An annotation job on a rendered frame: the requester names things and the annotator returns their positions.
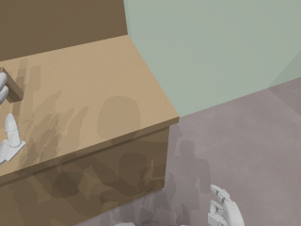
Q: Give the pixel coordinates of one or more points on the left robot hand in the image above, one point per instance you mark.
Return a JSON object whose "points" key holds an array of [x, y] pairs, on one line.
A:
{"points": [[9, 148]]}

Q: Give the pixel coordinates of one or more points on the counter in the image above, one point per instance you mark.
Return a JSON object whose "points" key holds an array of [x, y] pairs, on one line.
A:
{"points": [[94, 119]]}

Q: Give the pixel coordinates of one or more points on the right robot hand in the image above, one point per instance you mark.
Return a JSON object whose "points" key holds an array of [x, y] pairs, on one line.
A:
{"points": [[226, 215]]}

